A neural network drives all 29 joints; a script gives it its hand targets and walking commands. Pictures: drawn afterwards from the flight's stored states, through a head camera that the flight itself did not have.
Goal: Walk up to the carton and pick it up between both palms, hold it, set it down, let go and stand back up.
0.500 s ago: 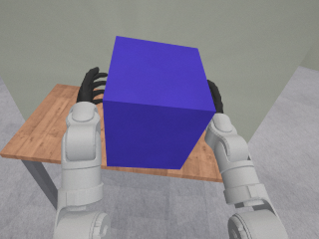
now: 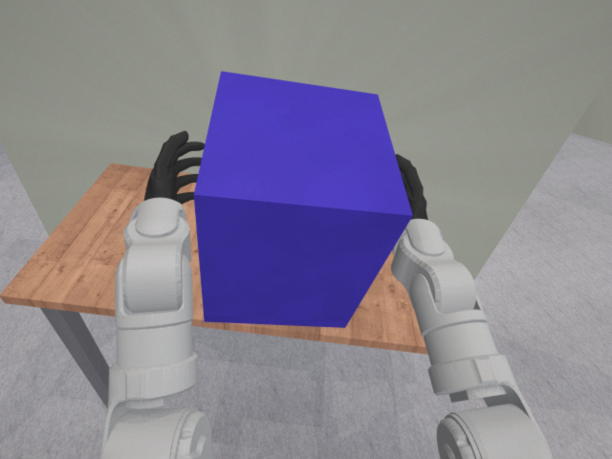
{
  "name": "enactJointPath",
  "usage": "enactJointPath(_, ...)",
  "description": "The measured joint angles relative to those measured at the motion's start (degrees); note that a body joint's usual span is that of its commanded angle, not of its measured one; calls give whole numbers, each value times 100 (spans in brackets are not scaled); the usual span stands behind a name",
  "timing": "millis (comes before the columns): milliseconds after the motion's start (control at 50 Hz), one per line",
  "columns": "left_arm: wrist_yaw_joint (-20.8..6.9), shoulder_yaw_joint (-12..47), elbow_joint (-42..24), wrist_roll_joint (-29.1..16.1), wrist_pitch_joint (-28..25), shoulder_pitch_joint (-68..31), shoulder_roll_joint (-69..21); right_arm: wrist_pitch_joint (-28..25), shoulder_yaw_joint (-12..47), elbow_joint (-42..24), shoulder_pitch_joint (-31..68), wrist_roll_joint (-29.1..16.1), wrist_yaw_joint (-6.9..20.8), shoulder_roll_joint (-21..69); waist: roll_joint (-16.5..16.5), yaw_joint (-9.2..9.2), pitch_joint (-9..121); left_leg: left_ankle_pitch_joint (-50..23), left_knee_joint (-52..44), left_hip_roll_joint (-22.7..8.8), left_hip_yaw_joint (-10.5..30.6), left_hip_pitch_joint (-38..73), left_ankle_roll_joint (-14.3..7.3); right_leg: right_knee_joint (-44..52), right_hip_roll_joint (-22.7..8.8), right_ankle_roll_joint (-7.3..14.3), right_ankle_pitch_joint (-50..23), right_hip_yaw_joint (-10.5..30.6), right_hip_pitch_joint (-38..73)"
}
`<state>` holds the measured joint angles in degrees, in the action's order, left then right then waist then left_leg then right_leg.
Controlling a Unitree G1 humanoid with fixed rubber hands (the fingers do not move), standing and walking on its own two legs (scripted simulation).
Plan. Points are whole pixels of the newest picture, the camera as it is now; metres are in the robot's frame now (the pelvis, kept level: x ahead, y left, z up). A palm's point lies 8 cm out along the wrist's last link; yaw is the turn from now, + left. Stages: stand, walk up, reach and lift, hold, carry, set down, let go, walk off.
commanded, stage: hold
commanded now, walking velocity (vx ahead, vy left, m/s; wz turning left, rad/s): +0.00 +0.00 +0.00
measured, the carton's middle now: (288, 211) +0.39 +0.01 +0.15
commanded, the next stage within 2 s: none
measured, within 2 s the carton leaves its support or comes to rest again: neither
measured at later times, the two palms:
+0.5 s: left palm (172, 199) +0.35 +0.15 +0.20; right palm (411, 218) +0.35 -0.14 +0.18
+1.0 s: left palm (166, 200) +0.35 +0.16 +0.20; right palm (407, 218) +0.35 -0.13 +0.18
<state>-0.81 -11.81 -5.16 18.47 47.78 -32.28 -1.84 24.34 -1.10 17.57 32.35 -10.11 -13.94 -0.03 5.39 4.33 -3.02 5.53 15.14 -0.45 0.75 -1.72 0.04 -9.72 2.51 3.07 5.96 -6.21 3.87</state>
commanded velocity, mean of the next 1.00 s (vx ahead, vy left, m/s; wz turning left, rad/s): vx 0.00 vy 0.00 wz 0.00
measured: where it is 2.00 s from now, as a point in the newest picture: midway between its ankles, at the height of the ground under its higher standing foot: outside the picture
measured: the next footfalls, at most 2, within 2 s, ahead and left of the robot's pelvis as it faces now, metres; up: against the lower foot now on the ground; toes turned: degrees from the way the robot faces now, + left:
none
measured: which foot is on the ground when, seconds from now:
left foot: down 0.00-1.00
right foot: down 0.00-1.00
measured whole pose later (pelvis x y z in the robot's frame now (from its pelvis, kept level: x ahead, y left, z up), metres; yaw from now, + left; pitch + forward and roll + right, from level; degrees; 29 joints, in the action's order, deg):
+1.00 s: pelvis +0.00 +0.00 +0.00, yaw +0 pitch -8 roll -1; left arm -1.2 -11.9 -5.3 18.6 47.7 -32.0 -1.9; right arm 24.4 -0.6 17.4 32.2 -10.6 -14.5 -0.3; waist 5.1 4.2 -3.2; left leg 5.5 14.9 -0.5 0.7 -1.3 0.1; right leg -9.6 2.5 3.1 6.1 -6.4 4.2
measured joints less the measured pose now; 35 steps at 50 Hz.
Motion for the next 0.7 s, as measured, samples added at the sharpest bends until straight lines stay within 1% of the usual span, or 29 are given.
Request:
enactJointPath(160, 20, 21, -32, 22, 27, 9, -20, -15, -6, 20, -2, -17, 27, -16, -31, 17, -5, 7, 14, 6, -9, 16, -10, 2, -8, -11, -4, 3, 23)
enactJointPath(340, 49, -17, 202, 29, -1, -179, -29, -14, -104, 181, 130, 59, 80, -30, -56, -9, -49, 3, 22, -3, -25, -7, -9, -35, -4, -6, 3, 10, -19)
enactJointPath(500, 35, -2, 27, 16, -22, -14, -42, -9, -23, 46, 39, 13, 36, -34, -7, 32, -32, 0, -22, -13, -12, 11, 11, 32, 12, 11, -6, -3, 13)
enactJointPath(640, 16, 40, -117, 17, 24, 77, -25, -9, 65, -59, -43, -45, -4, -55, 9, 33, 29, 19, -24, -17, -11, 37, 19, 32, 16, 20, 16, -5, 38)
enactJointPath(700, 8, 26, -65, 25, 26, 14, -21, -16, 29, -23, -11, -32, 1, -41, 2, 12, -10, 20, -29, -13, -12, 78, 19, 12, 11, 18, 29, -6, 68)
